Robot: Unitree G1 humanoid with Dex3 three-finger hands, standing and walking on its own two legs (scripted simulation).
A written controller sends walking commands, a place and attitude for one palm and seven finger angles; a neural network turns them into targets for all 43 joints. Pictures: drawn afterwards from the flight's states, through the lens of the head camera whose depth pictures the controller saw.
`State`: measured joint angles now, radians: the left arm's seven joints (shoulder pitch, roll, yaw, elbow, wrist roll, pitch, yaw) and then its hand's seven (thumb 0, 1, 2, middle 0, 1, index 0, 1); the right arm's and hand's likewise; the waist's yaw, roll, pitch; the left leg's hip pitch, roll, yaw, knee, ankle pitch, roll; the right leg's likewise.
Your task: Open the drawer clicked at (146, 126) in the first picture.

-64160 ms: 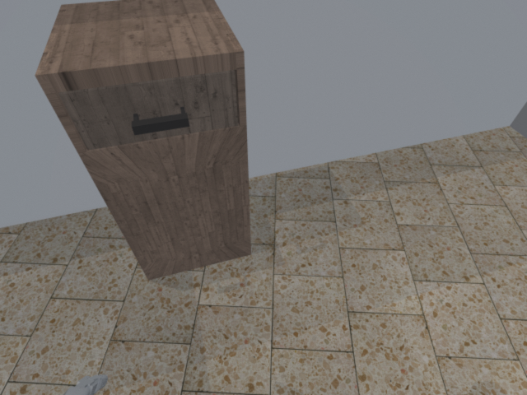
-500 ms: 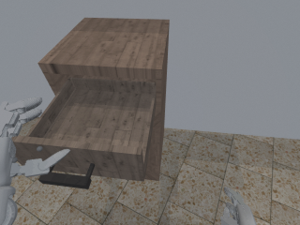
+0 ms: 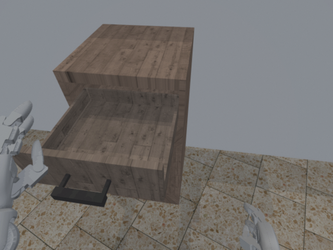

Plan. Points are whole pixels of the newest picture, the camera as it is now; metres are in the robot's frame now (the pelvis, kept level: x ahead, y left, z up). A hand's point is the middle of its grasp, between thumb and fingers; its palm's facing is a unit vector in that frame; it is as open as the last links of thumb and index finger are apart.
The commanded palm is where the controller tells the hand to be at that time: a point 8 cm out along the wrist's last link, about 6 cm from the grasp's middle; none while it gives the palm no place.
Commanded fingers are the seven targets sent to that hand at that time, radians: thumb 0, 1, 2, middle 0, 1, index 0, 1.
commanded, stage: step back with the hand held close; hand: left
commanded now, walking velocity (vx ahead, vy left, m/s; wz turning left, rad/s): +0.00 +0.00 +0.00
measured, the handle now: (83, 188) +0.24 +0.26 +0.01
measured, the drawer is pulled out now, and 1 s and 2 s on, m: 0.30 0.30 0.30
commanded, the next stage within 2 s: stop stepping back and stand still in 1.32 s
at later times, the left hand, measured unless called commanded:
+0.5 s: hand (37, 183) +0.16 +0.24 +0.18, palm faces +0.31 -0.76 -0.57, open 7.4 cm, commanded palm +0.09 +0.29 +0.19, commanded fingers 0.00 0.90 0.90 -0.20 -0.30 -0.20 -0.30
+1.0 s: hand (17, 223) +0.10 +0.22 +0.20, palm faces +0.46 -0.77 -0.45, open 7.4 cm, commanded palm +0.03 +0.26 +0.19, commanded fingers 0.00 0.90 0.90 -0.20 -0.30 -0.20 -0.30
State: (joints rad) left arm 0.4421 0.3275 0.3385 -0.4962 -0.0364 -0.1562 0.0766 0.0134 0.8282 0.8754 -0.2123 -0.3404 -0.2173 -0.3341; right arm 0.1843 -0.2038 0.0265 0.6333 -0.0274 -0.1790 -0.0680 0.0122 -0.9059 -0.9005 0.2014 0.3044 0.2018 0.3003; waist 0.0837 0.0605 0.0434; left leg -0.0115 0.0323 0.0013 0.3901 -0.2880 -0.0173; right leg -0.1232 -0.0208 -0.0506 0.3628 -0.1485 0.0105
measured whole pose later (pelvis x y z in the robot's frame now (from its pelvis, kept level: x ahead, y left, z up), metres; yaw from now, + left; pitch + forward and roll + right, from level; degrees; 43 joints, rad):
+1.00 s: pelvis -0.11 -0.02 -0.02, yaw -1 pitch +1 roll -1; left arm 0.55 0.40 0.46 -0.62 -0.01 -0.26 0.20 0.01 0.88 0.90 -0.21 -0.30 -0.21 -0.30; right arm 0.27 -0.17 -0.01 0.59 -0.04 -0.16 -0.09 0.01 -0.91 -0.90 0.20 0.30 0.20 0.30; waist -0.04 0.01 -0.02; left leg -0.40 0.04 -0.03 0.60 -0.21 -0.03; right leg -0.44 0.05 -0.02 0.85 -0.45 0.01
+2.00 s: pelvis -0.31 -0.07 -0.01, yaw +2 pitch -1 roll +1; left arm 0.63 0.43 0.44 -0.57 -0.02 -0.22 0.16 0.01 0.88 0.90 -0.21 -0.30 -0.21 -0.30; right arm 0.32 -0.21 0.01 0.62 -0.01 -0.13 -0.08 0.01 -0.91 -0.90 0.20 0.30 0.20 0.30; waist -0.05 0.01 -0.07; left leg -0.26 0.05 0.05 0.56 -0.31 0.00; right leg -0.34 -0.01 -0.09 0.65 -0.42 -0.01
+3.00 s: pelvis -0.33 -0.06 +0.00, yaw +4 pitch -2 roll +0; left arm 0.29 0.27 0.02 1.11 0.01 0.02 0.01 0.01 0.91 0.90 -0.20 -0.30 -0.20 -0.29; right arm 0.27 -0.23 -0.02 1.07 -0.01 0.02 -0.01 0.01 -0.91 -0.90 0.20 0.30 0.20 0.30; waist 0.00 0.03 0.07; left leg -0.22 0.01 0.04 0.42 -0.17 0.01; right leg -0.21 -0.02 0.00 0.42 -0.17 0.01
